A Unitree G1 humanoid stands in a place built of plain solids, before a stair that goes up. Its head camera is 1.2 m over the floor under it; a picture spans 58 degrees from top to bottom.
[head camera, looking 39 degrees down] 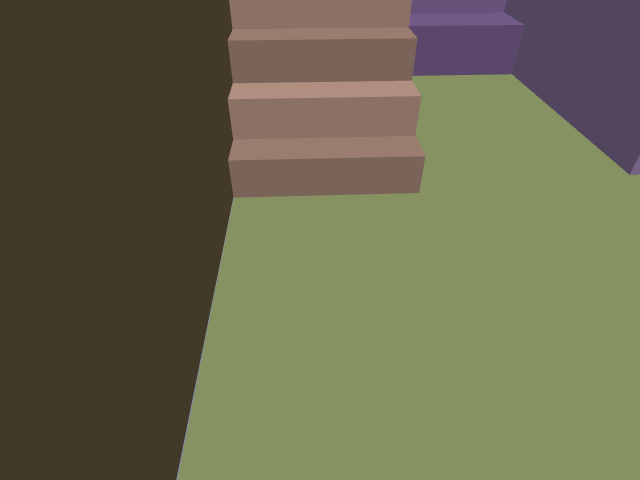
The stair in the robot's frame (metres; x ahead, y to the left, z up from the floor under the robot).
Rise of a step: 0.21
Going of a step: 0.22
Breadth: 0.94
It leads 3 degrees to the left of straight ahead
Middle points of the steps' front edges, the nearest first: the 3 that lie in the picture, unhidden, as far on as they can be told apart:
1.84 -0.04 0.21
2.06 -0.03 0.42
2.28 -0.02 0.63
